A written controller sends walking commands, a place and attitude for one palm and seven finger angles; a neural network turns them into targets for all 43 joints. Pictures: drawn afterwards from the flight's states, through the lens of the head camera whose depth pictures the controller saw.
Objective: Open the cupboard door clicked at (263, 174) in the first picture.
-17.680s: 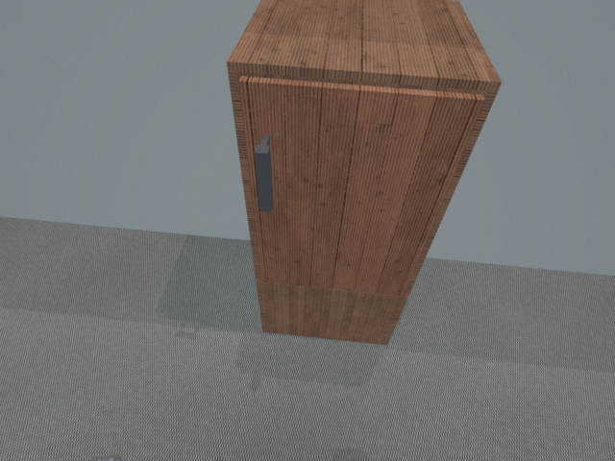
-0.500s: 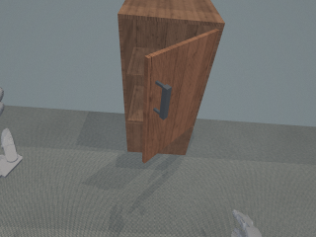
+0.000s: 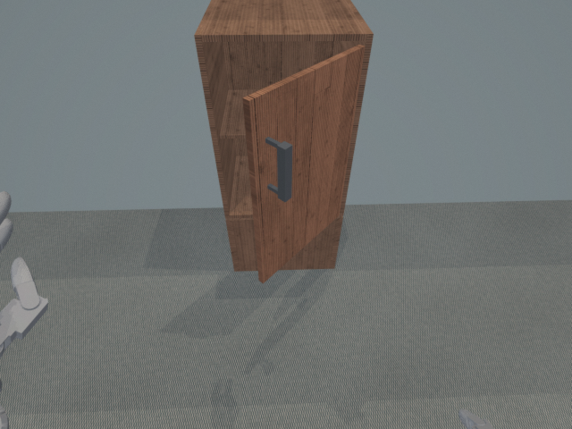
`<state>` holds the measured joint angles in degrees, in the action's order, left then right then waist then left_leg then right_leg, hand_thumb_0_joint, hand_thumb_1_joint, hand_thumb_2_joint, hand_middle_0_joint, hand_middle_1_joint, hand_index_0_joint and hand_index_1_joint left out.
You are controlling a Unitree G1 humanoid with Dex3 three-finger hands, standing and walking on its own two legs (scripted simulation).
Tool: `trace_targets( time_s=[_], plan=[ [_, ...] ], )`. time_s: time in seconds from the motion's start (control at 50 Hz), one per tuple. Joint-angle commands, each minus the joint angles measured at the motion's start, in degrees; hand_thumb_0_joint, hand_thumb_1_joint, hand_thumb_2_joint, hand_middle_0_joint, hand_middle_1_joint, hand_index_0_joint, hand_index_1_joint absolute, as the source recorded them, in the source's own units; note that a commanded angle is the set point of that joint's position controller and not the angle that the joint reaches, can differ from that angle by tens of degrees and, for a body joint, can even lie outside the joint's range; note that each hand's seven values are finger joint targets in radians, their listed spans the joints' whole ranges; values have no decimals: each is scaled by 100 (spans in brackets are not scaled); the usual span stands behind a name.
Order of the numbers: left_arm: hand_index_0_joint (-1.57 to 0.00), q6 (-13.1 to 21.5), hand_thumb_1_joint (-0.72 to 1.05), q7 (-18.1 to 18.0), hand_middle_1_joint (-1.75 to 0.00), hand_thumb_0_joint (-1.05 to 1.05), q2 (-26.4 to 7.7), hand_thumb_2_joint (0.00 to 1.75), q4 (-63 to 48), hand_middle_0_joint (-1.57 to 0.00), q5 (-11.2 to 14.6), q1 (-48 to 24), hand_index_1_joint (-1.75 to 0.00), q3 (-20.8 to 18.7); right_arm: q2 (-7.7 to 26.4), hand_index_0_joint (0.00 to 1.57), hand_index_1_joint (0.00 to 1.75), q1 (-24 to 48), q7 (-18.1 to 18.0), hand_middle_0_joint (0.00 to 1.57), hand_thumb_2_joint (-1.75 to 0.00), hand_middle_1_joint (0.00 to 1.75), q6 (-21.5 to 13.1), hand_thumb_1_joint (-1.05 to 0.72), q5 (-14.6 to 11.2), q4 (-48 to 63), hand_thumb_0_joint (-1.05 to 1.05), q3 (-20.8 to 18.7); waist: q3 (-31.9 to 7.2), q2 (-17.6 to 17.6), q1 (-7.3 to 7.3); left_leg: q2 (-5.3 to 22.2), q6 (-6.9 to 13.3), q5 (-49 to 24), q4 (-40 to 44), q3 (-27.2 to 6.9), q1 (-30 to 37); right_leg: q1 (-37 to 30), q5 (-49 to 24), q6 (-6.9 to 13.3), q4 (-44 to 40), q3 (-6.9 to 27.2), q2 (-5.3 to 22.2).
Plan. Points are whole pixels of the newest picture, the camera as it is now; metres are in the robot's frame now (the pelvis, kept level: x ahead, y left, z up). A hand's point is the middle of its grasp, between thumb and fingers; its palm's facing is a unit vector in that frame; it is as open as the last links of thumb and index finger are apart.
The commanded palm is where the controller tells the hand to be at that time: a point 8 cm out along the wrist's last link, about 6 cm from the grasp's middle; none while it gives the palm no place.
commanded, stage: stop stepping back and stand still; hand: left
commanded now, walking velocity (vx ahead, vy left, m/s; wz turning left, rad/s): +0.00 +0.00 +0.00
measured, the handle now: (277, 169) +0.65 +0.05 +0.01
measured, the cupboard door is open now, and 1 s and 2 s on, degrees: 46 46 46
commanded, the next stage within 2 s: let the arm hang, fingers relaxed in 0.52 s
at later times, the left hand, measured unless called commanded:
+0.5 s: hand (33, 302) +0.21 +0.28 +0.16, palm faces +0.42 -0.78 -0.45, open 7.4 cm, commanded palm +0.15 +0.31 +0.18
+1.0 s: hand out of the picture -0.01 +0.20 -0.18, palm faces +0.02 -0.98 -0.18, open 7.0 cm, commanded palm none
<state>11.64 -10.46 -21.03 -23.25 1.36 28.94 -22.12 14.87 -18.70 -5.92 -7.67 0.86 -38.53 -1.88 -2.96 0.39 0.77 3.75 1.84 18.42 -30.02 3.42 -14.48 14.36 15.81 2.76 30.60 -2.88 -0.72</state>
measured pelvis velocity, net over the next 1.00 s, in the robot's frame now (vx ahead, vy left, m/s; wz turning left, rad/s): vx -0.03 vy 0.02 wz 0.02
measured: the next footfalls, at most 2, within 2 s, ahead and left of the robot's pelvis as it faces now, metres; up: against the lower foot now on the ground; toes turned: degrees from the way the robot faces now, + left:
none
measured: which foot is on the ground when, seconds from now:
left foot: down 0.00-1.00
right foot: down 0.00-1.00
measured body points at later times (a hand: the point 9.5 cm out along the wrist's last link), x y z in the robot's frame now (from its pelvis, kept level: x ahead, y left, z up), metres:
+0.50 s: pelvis +0.00 +0.02 +0.00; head +0.02 +0.02 +0.45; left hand +0.18 +0.32 +0.18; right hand +0.18 -0.21 -0.08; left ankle +0.01 +0.14 -0.73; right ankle +0.01 -0.09 -0.73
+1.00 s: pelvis -0.03 +0.02 +0.00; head +0.00 +0.03 +0.45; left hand -0.01 +0.25 -0.16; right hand -0.01 -0.23 -0.14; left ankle +0.01 +0.14 -0.73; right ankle +0.01 -0.09 -0.73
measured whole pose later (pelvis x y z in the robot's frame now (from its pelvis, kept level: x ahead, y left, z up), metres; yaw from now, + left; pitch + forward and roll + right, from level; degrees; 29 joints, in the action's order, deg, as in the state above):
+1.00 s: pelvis -0.03 +0.02 +0.00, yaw +1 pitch -2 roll +0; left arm -2.0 -1.2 -10.9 59.0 -0.5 15.4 -0.3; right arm 11.5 -15.0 -0.7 2.2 1.8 -59.7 0.6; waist 4.3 -1.6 0.3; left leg 0.9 -0.1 11.4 -27.8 0.3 -15.0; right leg 13.5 11.8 1.1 26.7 -3.1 -0.3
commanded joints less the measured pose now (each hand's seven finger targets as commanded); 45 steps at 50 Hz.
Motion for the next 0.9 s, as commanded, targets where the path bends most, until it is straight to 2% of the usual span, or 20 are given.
trace_targets(
  time_s=[0.0, 0.02, 0.06, 0.1, 0.12, 0.16, 0.18, 0.22, 0.28, 0.3, 0.32, 0.42, 0.58, 0.6, 0.62, 0.68, 0.74, 0.78, 0.82, 0.88],
  plan=[
    [-20, 429, 90, -120, -30, 0, -1400, 90, -1870, -20, 44, -323, -30, -962, 603, 20, 30, 910, 46, 20, -90, 30, -354, -90, -93, 1136, 0, -185, -261, 929, -101, 1026, 440, -1804, 808, -1544, 1036, 625, -146, -271, 713, 211, 28],
    [-20, 404, 90, -66, -30, 0, -1339, 90, -1570, -20, 30, -6, -30, -983, 392, 20, 30, 884, 78, 20, -90, 30, -337, -90, -42, 955, 0, -117, -163, 1328, -49, 1045, 500, -1412, 1082, -1487, 614, 628, 769, -338, 784, 65, 8],
    [-20, 364, 90, -51, -30, 0, -1316, 90, -1748, -20, -32, -220, -30, -936, 375, 20, 30, 991, 114, 20, -90, 30, -370, -90, -38, 959, 0, -58, 417, 1582, -38, 976, 470, -468, 1231, -1176, -464, 103, 713, -329, 592, -47, 23],
    [-20, 351, 90, -49, -30, 0, -1389, 90, -1596, -20, -34, -140, -30, -1036, 413, 20, 30, 998, 123, 20, -90, 30, -415, -90, -82, 957, 0, -52, 429, 906, -61, 584, 211, -246, 772, -637, -770, -408, 4, -316, -235, 32, 15],
    [-20, 349, 90, -30, -30, 0, -1272, 90, -1418, -20, -10, -64, -30, -962, 366, 20, 30, 1009, 142, 20, -90, 30, -406, -90, -87, 970, 0, -49, 414, 416, -42, 297, 59, -109, 481, -440, -917, -525, -260, -242, -527, 407, 137],
    [-20, 315, 90, 8, -30, 0, -1200, 90, -1246, -20, 70, 131, -30, -883, 310, 20, 30, 938, 226, 20, -90, 30, -327, -90, -106, 989, 0, -105, 127, -800, 9, -217, -182, -111, -719, -96, -601, -161, -387, 171, -1213, 1784, 962],
    [-20, 315, 90, -2, -30, 0, -1216, 90, -1275, -20, 74, 44, -30, -861, 279, 20, 30, 930, 251, 20, -90, 30, -275, -90, -104, 962, 0, -88, 76, -852, 26, -251, -217, 32, -952, -141, -649, -209, -573, 349, -1355, 2040, 1267],
    [-20, 313, 90, -20, -30, 0, -1167, 90, -1401, -20, 67, -185, -30, -759, 261, 20, 30, 979, 261, 20, -90, 30, -232, -90, -93, 948, 0, -22, 17, -565, 44, -206, -205, -96, -427, -314, -330, -245, -968, 328, -1162, 1706, 1233],
    [-20, 305, 90, 11, -30, 0, -1169, 90, -1324, -20, 91, -239, -30, -779, 377, 20, 30, 1098, 177, 20, -90, 30, -198, -90, -86, 997, 0, -36, -72, -41, -26, 50, -97, -1423, 530, -585, 357, -245, -1034, -146, -659, 830, 402],
    [-20, 307, 90, 21, -30, 0, -1277, 90, -1439, -20, 66, -268, -30, -859, 370, 20, 30, 1188, 143, 20, -90, 30, -207, -90, -74, 1010, 0, -20, -129, 562, -64, 186, -60, -1754, 704, -664, 449, -229, -1186, -241, -493, 643, 280],
    [-20, 319, 90, 29, -30, 0, -1213, 90, -1534, -20, 51, -368, -30, -764, 308, 20, 30, 1165, 132, 20, -90, 30, -195, -90, -90, 1051, 0, 37, -100, 654, -74, 292, -35, -1989, 844, -782, 290, -455, -1253, -313, -376, 431, 184],
    [-20, 287, 90, 38, -30, 0, -1179, 90, -1596, -20, 61, -54, -30, -765, 313, 20, 30, 1157, 151, 20, -90, 30, -208, -90, -127, 1153, 0, -2, -367, 429, -99, 129, -131, -2071, 685, -472, 196, -952, -1853, -294, -592, 479, 227],
    [-20, 264, 90, 16, -30, 0, -1213, 90, -1557, -20, 134, 376, -30, -887, 347, 20, 30, 1151, 157, 20, -90, 30, -107, -90, -129, 1226, 0, -30, -341, 495, -90, 30, -189, -1602, 863, -395, 45, -963, -1671, -291, -839, 507, 199],
    [-20, -437, 90, 804, -30, 0, -88, 90, 2923, -20, -253, -379, -30, 1859, 1003, 20, 30, 1548, 691, 20, -90, 30, -477, -90, -189, -215, 0, -245, 278, 343, 192, 164, -181, -2267, 64, -482, -184, 123, -1796, -196, -178, 143, 519],
    [-20, -898, 90, 988, -30, 0, -221, 90, 3214, -20, -309, -450, -30, 1536, 1235, 20, 30, 1014, 713, 20, -90, 30, -38, -90, -98, -318, 0, -332, -25, 378, 47, 306, -136, -2421, 231, -532, -142, 123, -1554, -104, -226, 515, 639],
    [-20, -1027, 90, 1068, -30, 0, -186, 90, 4008, -20, -339, -917, -30, 1647, 1068, 20, 30, 1081, 648, 20, -90, 30, 322, -90, 18, -265, 0, -163, -17, -250, -56, 450, 209, -1514, 526, -1019, -702, -96, -605, -99, 66, 315, 397],
    [-20, -1030, 90, 1040, -30, 0, -292, 90, 5195, -20, -334, -1378, -30, 1774, 939, 20, 30, 1037, 631, 20, -90, 30, 510, -90, 63, -559, 0, -79, -239, -1089, -32, 99, 73, -1310, 292, -818, -304, -262, -882, 1, -403, 727, 709],
    [-20, -1099, 90, 989, -30, 0, -193, 90, 5968, -20, -294, -1621, -30, 1909, 738, 20, 30, 958, 610, 20, -90, 30, 652, -90, 90, -857, 0, 4, -149, -834, 23, -33, -21, -1190, 325, -672, 11, -104, -852, 32, -640, 860, 818],
    [-20, -1156, 90, 951, -30, 0, -90, 90, 6595, -20, -263, -1691, -30, 1999, 548, 20, 30, 952, 595, 20, -90, 30, 742, -90, 94, -1105, 0, 93, 68, -32, -8, 6, -53, -1086, 605, -701, -1, -134, -511, -30, -722, 804, 722],
    [-20, -1148, 90, 939, -30, 0, 16, 90, 7389, -20, -226, -1550, -30, 2039, 411, 20, 30, 849, 543, 20, -90, 30, 784, -90, 76, -1502, 0, 147, 276, 515, -58, 20, -73, -573, 882, -729, -119, -242, 6, -44, -992, 820, 644]
  ],
)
